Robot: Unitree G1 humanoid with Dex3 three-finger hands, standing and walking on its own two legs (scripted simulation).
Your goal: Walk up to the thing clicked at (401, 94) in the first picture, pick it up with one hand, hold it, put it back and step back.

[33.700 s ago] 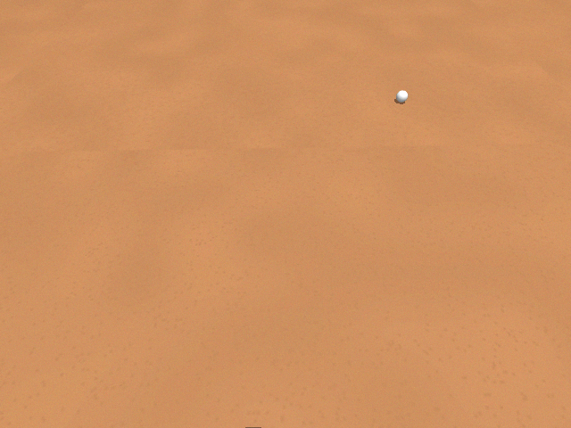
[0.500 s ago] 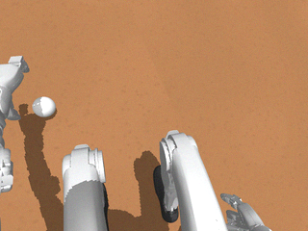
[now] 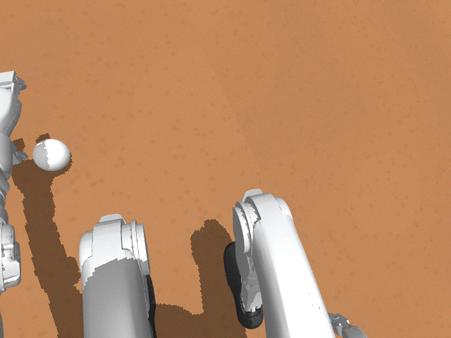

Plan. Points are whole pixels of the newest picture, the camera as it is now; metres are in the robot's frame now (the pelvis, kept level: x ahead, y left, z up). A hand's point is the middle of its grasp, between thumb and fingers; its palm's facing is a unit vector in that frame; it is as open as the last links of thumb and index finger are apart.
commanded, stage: home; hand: left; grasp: from above
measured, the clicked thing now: (52, 155) +0.48 +0.30 -0.31
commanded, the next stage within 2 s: none
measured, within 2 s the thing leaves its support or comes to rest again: neither
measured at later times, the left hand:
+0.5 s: hand out of the picture +0.30 +0.26 +0.08, palm faces -0.14 -0.78 -0.61, open 7.5 cm
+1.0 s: hand out of the picture +0.24 +0.21 +0.29, palm faces +0.19 -0.96 -0.23, open 7.4 cm
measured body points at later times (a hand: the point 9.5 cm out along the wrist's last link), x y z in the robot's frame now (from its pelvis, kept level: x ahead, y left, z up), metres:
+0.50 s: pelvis +0.01 -0.01 +0.18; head +0.16 +0.04 +0.61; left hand +0.31 +0.30 +0.12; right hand +0.24 -0.25 +0.08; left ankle +0.07 +0.12 -0.31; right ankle +0.10 -0.13 -0.31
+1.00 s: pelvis +0.07 +0.00 +0.35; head +0.12 +0.02 +0.80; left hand +0.23 +0.26 +0.31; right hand +0.25 -0.22 +0.27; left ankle +0.07 +0.12 -0.31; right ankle +0.10 -0.13 -0.31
